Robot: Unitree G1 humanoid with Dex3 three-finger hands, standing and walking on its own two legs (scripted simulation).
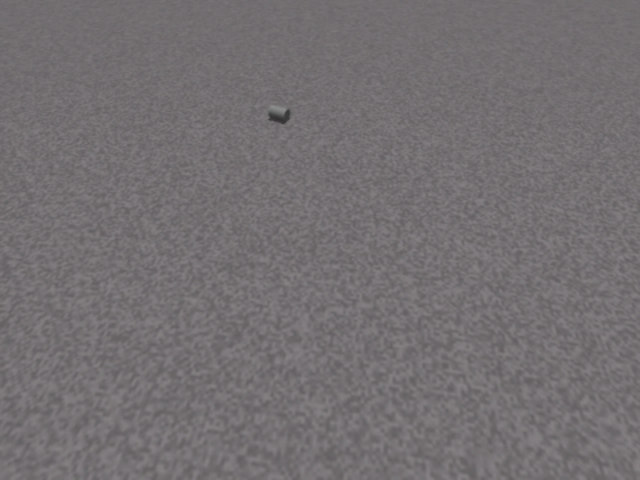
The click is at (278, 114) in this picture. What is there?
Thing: lying can
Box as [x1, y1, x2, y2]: [268, 105, 289, 121]
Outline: 270,106 268,112 269,116 285,121 288,119 288,109 275,105
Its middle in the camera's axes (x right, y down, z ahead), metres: -0.23 -0.75 +2.28
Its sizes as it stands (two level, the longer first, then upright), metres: 0.103 0.072 0.072
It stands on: the floor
